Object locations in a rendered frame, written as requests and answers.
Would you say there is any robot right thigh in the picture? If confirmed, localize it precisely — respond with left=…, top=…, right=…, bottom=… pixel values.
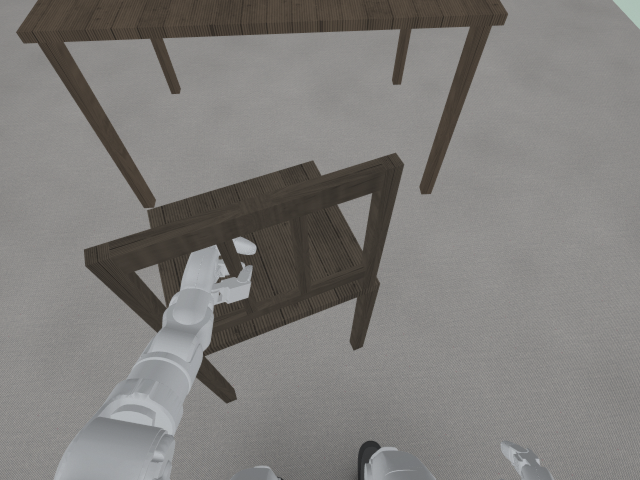
left=364, top=450, right=436, bottom=480

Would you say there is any left robot hand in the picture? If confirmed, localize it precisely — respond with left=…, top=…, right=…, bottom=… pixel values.
left=180, top=237, right=257, bottom=305

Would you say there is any right robot hand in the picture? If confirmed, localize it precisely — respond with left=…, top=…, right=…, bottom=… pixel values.
left=499, top=441, right=554, bottom=480

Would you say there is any left robot forearm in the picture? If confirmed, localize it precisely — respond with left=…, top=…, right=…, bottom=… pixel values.
left=54, top=288, right=214, bottom=480

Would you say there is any table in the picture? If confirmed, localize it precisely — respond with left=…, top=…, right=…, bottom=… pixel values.
left=16, top=0, right=508, bottom=208

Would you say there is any chair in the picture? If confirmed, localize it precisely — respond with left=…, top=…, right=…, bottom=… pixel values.
left=84, top=153, right=404, bottom=404

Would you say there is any robot right shin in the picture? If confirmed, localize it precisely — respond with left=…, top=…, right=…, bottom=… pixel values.
left=370, top=447, right=398, bottom=459

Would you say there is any left robot upper arm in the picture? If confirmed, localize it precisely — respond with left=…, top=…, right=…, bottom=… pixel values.
left=59, top=417, right=175, bottom=480

